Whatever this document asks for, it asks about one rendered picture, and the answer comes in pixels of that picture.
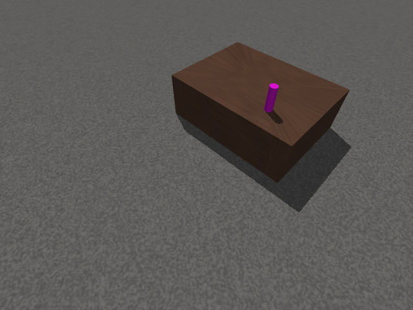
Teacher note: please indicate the can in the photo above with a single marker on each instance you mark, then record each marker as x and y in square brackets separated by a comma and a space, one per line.
[271, 97]

